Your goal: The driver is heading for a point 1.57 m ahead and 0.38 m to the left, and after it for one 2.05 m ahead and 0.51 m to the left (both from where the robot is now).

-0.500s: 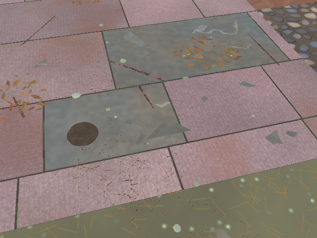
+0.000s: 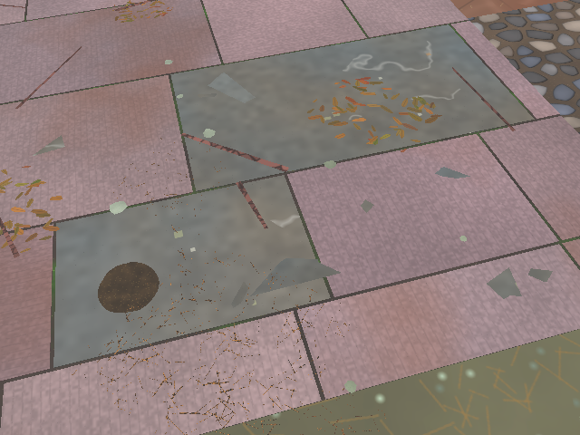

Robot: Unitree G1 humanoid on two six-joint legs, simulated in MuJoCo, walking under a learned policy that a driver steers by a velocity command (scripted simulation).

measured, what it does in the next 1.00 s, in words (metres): walks ahead: left foot, then right foot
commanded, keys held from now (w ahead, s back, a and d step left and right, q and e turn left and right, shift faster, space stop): w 0.86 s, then w+q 0.14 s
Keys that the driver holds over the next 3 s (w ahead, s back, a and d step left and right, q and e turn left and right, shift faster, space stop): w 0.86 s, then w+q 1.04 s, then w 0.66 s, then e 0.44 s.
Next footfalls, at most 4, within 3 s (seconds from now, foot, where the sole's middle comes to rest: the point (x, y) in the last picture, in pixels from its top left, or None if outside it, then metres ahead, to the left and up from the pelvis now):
0.32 left None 0.36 0.09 -0.78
0.86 right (353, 371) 0.67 -0.09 -0.78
1.40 left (278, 282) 0.93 0.09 -0.78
1.96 right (278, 186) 1.31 0.10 -0.78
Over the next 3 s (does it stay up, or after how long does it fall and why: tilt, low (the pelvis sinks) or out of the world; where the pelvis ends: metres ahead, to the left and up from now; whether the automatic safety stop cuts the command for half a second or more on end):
stays up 1.46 0.38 -0.02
